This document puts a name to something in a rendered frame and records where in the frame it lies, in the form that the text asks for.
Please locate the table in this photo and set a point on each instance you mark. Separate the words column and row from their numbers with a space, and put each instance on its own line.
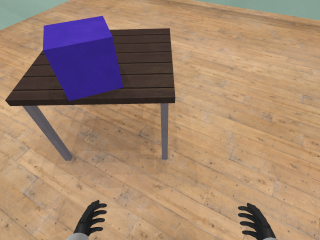
column 146, row 67

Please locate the robot left hand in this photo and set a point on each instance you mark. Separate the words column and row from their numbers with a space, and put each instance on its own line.
column 86, row 221

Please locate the robot right hand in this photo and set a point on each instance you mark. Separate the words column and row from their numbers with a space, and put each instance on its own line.
column 260, row 225

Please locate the carton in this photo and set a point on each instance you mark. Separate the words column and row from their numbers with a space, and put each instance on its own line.
column 83, row 57

